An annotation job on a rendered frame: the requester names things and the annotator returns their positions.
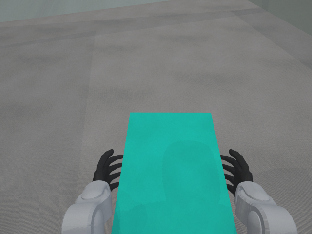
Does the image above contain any robot right forearm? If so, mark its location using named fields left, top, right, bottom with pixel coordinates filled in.
left=234, top=181, right=298, bottom=234

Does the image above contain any carton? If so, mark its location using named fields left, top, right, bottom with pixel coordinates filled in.
left=111, top=113, right=237, bottom=234

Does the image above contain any left robot hand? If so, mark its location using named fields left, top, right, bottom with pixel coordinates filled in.
left=93, top=149, right=123, bottom=191

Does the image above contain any right robot hand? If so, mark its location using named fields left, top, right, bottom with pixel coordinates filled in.
left=220, top=149, right=253, bottom=196

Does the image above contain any robot left forearm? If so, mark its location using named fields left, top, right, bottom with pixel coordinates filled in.
left=60, top=180, right=113, bottom=234

